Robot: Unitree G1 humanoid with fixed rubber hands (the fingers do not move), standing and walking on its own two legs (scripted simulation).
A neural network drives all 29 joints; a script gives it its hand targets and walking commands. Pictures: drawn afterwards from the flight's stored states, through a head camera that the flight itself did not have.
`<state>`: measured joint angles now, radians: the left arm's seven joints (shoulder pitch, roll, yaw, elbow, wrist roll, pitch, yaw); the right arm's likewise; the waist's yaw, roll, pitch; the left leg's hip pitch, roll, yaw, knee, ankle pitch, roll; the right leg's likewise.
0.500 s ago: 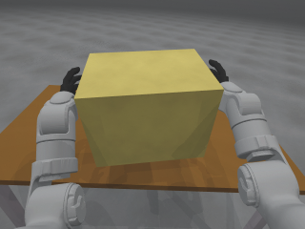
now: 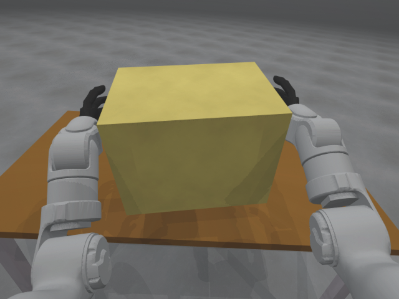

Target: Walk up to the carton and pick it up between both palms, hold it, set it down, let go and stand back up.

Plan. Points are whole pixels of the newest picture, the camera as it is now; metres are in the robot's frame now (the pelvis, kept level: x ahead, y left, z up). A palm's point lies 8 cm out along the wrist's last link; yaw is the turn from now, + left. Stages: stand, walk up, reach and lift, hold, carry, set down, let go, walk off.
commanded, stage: hold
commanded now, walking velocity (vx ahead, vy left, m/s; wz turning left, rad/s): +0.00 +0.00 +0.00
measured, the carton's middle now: (192, 135) +0.37 +0.00 +0.22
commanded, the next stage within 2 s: none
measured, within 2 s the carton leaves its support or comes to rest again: neither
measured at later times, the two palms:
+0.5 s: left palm (93, 127) +0.37 +0.18 +0.24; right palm (284, 116) +0.38 -0.18 +0.26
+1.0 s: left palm (95, 124) +0.36 +0.18 +0.25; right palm (291, 112) +0.37 -0.19 +0.27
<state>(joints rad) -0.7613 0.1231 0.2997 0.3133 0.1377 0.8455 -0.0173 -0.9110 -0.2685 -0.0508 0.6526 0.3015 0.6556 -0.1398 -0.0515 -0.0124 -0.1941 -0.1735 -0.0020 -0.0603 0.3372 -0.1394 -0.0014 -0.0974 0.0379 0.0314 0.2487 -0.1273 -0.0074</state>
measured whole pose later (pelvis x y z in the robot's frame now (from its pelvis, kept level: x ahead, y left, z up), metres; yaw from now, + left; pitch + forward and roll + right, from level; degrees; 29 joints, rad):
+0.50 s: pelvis +0.01 +0.00 +0.00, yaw +0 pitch -2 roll -1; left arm -0.70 0.11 0.29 0.22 0.15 0.87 -0.02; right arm -0.86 -0.28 -0.01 0.60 0.35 0.65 -0.15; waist -0.06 -0.02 -0.18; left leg -0.15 0.00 -0.06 0.35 -0.16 0.00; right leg -0.07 0.04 0.04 0.25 -0.14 0.00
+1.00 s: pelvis +0.00 +0.00 +0.00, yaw -1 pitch -2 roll -1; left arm -0.76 0.10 0.32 0.30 0.16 0.86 -0.02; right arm -0.92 -0.29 -0.04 0.65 0.31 0.67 -0.14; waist -0.05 0.00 -0.19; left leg -0.16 0.00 -0.05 0.33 -0.14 0.00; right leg -0.09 0.04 0.05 0.25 -0.13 -0.01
